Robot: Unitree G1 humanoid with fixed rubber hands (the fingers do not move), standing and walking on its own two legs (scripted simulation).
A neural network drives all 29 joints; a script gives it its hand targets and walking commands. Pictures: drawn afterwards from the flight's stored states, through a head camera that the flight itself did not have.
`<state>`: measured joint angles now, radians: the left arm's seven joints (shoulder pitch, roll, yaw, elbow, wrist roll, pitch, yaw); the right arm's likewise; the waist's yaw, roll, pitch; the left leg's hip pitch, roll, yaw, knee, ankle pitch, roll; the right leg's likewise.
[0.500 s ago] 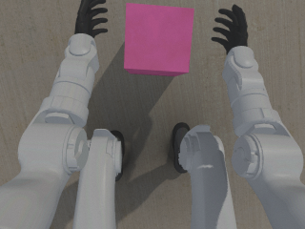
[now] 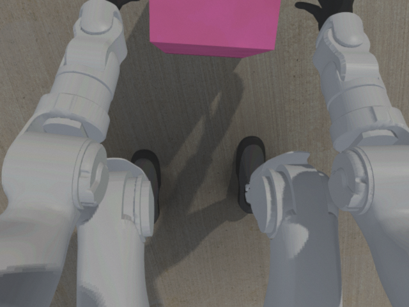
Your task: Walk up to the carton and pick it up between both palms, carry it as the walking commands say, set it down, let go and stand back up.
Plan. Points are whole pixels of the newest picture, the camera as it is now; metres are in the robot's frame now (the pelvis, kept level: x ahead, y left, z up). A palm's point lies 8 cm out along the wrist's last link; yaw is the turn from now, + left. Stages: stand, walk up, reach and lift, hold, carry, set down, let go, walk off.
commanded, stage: reach and lift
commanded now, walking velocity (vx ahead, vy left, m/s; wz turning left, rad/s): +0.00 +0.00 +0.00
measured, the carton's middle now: (210, 1) +0.55 -0.04 -0.30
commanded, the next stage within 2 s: none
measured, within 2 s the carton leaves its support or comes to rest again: leaves its support in 1.58 s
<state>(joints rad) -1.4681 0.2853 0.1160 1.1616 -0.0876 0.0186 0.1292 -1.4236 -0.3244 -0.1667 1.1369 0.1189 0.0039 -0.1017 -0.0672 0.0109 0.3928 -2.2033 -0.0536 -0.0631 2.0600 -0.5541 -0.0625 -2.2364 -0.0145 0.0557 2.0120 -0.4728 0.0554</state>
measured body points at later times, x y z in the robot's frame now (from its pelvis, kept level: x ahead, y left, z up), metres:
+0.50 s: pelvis +0.00 +0.00 +0.00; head +0.38 -0.01 +0.22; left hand +0.55 +0.10 -0.23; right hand +0.53 -0.19 -0.22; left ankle +0.11 +0.13 -0.37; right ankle +0.13 -0.14 -0.37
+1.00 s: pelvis +0.00 +0.00 -0.01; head +0.38 +0.00 +0.21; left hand +0.55 +0.10 -0.23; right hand +0.54 -0.18 -0.22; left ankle +0.11 +0.13 -0.37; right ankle +0.13 -0.14 -0.37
